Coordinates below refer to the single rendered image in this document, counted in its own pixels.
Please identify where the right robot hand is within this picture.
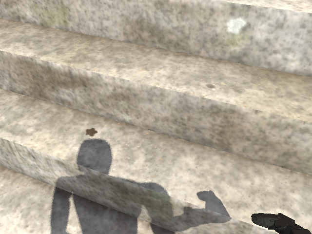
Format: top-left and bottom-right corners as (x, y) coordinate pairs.
(252, 213), (312, 234)

